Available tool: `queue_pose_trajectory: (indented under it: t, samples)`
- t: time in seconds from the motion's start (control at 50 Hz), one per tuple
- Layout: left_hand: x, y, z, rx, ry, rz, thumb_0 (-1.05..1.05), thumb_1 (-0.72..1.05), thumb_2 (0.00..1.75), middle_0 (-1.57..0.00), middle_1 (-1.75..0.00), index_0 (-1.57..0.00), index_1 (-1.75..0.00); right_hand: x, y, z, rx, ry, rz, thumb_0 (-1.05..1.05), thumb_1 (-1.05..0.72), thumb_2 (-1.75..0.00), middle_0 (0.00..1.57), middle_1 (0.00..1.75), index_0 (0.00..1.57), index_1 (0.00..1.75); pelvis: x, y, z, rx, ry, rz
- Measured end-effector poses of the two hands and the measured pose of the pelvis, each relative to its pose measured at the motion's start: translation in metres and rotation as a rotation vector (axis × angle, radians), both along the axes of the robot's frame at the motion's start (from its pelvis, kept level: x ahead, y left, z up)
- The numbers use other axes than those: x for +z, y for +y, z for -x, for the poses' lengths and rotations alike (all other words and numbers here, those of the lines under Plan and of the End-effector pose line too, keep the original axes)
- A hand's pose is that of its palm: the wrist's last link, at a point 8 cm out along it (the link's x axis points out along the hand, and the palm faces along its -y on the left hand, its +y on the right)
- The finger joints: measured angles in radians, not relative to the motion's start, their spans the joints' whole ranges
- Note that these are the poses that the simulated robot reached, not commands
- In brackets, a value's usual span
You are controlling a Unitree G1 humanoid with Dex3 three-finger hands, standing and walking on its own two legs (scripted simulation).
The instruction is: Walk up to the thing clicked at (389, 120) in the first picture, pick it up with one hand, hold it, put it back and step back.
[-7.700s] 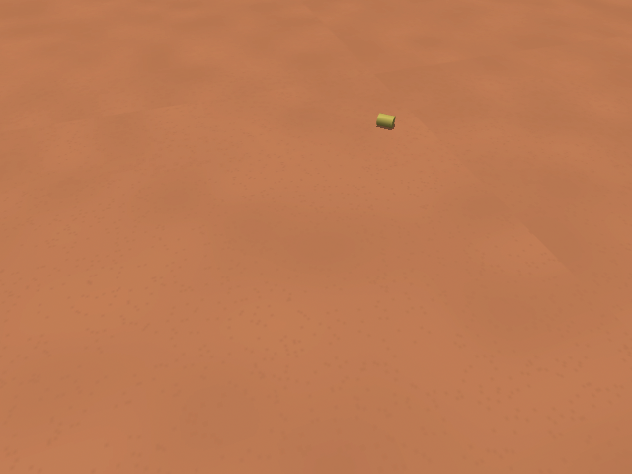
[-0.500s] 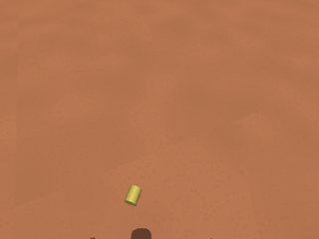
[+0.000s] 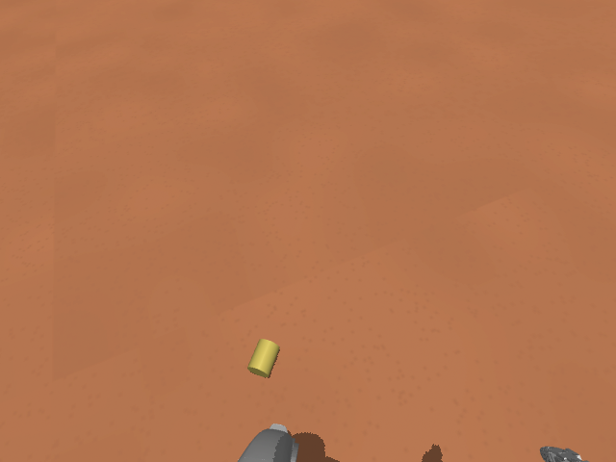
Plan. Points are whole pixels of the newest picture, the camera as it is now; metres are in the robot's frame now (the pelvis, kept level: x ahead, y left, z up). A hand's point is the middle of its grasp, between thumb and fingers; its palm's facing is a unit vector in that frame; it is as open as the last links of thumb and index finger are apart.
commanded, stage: walk up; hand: left
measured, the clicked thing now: (263, 357) +0.51 +0.21 -0.72
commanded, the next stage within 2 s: none
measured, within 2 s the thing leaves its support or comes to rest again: neither
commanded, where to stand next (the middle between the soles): +0.12 +0.02 m, yaw -4 degrees
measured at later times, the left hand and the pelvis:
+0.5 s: hand out of the picture +0.09 +0.34 -0.15, palm faces +0.02 -0.92 -0.40, open 7.4 cm; pelvis +0.06 +0.06 +0.00, yaw +1 degrees
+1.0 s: hand out of the picture +0.10 +0.30 -0.12, palm faces -0.05 -0.90 -0.44, open 7.3 cm; pelvis +0.00 +0.03 -0.01, yaw -1 degrees
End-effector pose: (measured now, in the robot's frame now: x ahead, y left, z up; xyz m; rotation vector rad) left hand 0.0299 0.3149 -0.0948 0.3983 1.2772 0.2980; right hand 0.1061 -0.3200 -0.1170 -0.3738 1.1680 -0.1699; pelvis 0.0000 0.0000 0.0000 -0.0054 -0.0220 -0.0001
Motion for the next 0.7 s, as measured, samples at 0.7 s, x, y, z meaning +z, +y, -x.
queue_pose_trajectory:
  t: [0.7]
  samples:
    - [-0.024, 0.034, -0.106, -0.113, -0.128, 0.059, 0.0, 0.91, 0.89, -0.21, -0.3, -0.21, -0.3, 0.016, 0.037, -0.072, 0.001, -0.184, 0.065, 0.01, -0.9, -0.9, 0.2, 0.31, 0.21, 0.3, -0.018, 0.032, -0.03, -0.049, -0.007, -0.01]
